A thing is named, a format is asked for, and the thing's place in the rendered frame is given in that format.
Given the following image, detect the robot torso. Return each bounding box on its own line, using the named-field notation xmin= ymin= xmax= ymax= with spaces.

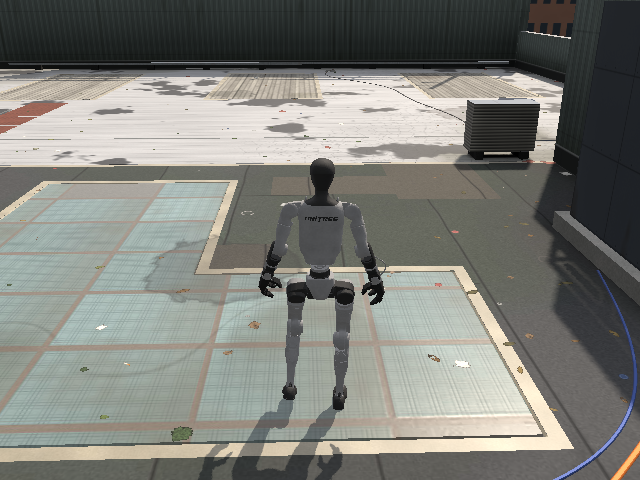
xmin=298 ymin=196 xmax=344 ymax=300

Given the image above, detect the robot right upper arm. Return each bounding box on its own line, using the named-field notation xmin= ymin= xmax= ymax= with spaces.
xmin=342 ymin=202 xmax=371 ymax=258

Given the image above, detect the right robot hand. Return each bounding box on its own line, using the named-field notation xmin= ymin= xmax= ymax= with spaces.
xmin=361 ymin=281 xmax=385 ymax=305

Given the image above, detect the right robot forearm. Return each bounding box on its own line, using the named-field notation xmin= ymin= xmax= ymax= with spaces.
xmin=361 ymin=242 xmax=382 ymax=285

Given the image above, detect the left robot foot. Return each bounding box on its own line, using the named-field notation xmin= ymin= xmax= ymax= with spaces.
xmin=282 ymin=382 xmax=297 ymax=400

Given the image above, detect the left robot hand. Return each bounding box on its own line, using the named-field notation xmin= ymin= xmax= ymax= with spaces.
xmin=258 ymin=276 xmax=282 ymax=298

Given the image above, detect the robot left upper arm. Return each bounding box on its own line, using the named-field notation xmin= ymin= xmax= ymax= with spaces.
xmin=272 ymin=201 xmax=301 ymax=256

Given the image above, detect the left robot forearm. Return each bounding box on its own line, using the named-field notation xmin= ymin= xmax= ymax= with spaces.
xmin=261 ymin=240 xmax=282 ymax=280

